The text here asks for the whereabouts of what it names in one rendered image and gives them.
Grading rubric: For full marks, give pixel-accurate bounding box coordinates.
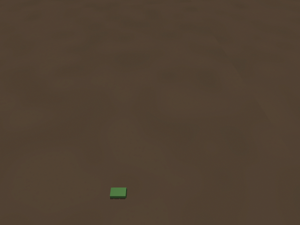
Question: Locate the small box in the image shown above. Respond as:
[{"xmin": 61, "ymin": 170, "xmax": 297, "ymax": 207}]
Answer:
[{"xmin": 110, "ymin": 187, "xmax": 127, "ymax": 198}]

